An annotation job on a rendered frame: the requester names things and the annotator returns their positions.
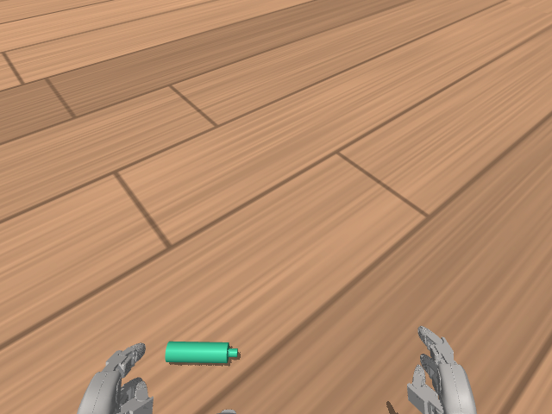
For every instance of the bottle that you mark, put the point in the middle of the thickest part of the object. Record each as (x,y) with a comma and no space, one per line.
(199,352)

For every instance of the right robot hand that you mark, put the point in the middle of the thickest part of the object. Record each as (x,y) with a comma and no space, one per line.
(449,380)

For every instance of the left robot hand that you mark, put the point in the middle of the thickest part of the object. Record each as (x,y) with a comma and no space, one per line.
(104,394)

